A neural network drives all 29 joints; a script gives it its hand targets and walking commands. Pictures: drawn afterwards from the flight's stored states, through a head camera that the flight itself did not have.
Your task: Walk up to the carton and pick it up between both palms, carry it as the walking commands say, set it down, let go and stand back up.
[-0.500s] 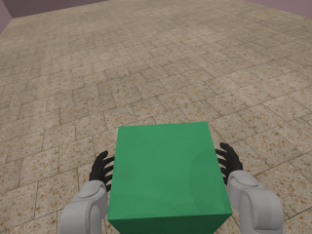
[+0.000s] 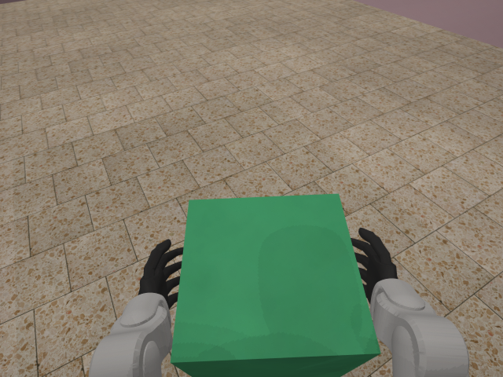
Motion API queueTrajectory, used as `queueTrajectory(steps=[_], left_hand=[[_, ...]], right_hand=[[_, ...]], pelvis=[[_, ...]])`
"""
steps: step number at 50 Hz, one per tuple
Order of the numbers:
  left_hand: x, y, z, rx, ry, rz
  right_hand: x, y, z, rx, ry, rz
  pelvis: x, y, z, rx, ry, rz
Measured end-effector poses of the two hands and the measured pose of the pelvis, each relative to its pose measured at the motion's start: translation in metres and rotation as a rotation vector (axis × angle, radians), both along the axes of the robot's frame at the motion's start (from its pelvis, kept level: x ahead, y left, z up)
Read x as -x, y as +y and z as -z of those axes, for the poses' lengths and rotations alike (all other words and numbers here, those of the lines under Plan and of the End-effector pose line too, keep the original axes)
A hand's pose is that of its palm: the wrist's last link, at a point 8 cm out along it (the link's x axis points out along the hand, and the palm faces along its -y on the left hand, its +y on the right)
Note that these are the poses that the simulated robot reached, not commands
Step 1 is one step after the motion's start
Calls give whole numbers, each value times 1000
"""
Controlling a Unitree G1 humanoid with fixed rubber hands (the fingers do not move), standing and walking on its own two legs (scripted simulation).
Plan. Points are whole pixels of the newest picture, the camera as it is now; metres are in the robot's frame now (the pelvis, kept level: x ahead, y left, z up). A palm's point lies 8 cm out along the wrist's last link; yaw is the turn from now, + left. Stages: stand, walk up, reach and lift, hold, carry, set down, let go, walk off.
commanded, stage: carry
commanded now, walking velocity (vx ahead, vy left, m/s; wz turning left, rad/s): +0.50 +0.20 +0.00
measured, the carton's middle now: (267, 297) +0.26 -0.01 +0.03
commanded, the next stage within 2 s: none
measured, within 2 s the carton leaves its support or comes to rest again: neither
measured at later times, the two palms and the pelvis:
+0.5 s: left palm (118, 149) +0.55 +0.26 +0.11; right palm (265, 133) +0.59 -0.04 +0.10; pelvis +0.33 +0.09 +0.01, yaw +5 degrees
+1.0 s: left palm (111, 83) +0.88 +0.36 +0.09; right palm (219, 77) +0.90 +0.06 +0.08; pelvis +0.66 +0.21 -0.01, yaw +4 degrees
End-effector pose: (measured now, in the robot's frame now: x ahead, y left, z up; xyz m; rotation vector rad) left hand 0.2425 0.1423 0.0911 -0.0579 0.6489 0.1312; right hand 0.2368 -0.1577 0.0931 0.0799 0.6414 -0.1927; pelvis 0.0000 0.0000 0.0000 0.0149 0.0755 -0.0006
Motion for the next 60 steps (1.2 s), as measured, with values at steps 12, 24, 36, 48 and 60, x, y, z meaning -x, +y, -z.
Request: queueTrajectory(steps=[12, 24, 36, 48, 60], left_hand=[[-149, 40, 6, -44, 18, -97], [-293, 111, -19, -45, -9, -147], [-466, 177, 10, 8, 39, -21], [-617, 210, -2, -47, -38, -33], [-740, 284, -10, -33, -14, -141]], right_hand=[[-180, 41, 17, -39, 17, -101], [-337, 114, -6, -40, -11, -150], [-472, 177, 9, 14, 38, -24], [-629, 210, 10, -47, -40, -32], [-784, 287, -4, -28, -18, -143]], pelvis=[[-172, 19, 14, 26, -25, -89], [-313, 81, -9, -25, -8, -93], [-464, 171, 5, 1, 8, -8], [-633, 205, 16, 16, -14, -45], [-760, 252, 0, 7, -13, -75]])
